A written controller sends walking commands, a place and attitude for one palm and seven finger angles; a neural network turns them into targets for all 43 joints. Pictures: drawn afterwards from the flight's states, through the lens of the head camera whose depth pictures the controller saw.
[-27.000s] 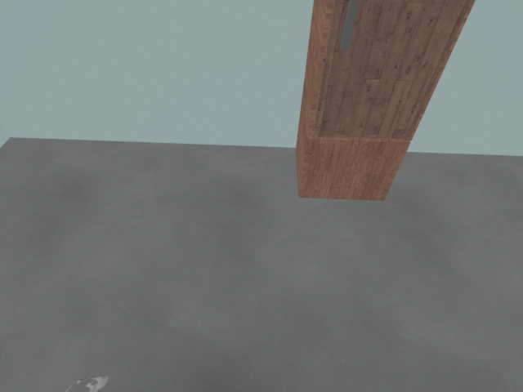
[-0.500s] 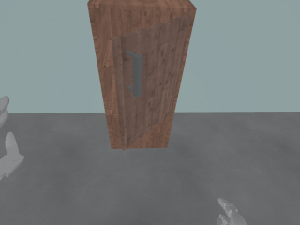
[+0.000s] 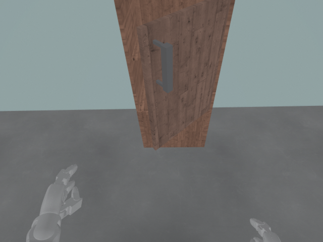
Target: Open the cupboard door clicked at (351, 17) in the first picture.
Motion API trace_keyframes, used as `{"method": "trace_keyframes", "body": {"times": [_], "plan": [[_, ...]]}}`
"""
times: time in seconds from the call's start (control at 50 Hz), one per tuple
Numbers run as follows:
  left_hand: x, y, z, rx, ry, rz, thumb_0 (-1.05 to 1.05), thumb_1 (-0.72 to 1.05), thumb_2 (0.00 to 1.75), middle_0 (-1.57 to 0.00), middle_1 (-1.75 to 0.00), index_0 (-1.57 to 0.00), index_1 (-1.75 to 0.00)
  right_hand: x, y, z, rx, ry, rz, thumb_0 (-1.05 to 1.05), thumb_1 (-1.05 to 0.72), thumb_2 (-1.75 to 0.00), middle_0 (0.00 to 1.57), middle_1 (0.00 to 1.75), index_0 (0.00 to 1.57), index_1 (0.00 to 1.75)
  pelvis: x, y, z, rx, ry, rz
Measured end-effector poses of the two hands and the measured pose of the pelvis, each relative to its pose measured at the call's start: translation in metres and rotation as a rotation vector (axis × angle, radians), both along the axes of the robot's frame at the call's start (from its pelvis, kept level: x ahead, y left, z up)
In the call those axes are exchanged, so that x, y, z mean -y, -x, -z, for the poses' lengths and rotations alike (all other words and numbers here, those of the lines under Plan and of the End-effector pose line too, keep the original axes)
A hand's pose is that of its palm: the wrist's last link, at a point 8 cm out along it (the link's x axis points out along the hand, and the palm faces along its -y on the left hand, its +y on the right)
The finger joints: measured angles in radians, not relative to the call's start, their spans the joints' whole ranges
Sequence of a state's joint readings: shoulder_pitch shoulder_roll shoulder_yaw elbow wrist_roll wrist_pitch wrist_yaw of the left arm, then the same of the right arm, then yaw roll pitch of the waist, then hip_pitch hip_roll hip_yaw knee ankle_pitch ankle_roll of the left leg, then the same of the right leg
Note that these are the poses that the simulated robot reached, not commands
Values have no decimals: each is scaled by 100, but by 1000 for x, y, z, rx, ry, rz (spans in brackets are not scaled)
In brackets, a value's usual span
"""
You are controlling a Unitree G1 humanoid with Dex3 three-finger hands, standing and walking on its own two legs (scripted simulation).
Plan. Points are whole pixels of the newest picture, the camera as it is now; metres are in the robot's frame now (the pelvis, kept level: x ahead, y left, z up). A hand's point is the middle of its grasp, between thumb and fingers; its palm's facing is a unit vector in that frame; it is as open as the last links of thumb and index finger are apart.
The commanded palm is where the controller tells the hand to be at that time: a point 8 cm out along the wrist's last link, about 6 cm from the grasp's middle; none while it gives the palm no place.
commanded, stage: let the arm hang, fingers relaxed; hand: left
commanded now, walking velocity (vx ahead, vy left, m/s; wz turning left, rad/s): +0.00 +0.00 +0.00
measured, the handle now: (162, 66) +0.59 +0.01 +0.13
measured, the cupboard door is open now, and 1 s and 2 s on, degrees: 43 43 43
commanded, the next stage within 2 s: look to check the result in 0.96 s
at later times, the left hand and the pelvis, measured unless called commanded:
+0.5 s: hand out of the picture -0.02 +0.18 -0.16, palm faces +0.09 -0.97 -0.21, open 7.3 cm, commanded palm none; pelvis +0.00 +0.00 +0.01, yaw +2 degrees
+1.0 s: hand out of the picture -0.02 +0.16 -0.16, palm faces +0.06 -0.98 -0.18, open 7.3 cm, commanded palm none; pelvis -0.01 +0.00 +0.01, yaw +1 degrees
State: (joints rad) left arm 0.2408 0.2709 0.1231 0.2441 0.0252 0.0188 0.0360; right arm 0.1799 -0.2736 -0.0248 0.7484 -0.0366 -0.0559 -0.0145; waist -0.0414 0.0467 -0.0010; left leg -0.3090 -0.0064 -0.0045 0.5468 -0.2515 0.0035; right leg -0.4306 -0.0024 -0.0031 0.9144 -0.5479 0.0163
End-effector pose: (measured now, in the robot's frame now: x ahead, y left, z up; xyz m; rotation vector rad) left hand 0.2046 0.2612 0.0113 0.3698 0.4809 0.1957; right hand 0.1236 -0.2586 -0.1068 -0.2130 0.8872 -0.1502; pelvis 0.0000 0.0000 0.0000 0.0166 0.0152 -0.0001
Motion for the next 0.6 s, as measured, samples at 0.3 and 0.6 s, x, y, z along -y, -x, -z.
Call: {"method": "trace_keyframes", "body": {"times": [0.3, 0.6], "plan": [[36, 189, 149, -768, 254, -262, -4, 98, 90, -21, -30, -21, -30, -17, 97, 32, -472, -33, 41, 1, -92, -89, 20, 30, 20, 30, 14, -3, 0, 32, 39, -63], [39, 231, 141, -907, 271, -266, 0, 91, 90, -20, -29, -20, -30, -52, 125, 35, -505, -95, 50, 1, -92, -89, 20, 30, 20, 30, -4, 3, -13, 50, 18, -34]]}}
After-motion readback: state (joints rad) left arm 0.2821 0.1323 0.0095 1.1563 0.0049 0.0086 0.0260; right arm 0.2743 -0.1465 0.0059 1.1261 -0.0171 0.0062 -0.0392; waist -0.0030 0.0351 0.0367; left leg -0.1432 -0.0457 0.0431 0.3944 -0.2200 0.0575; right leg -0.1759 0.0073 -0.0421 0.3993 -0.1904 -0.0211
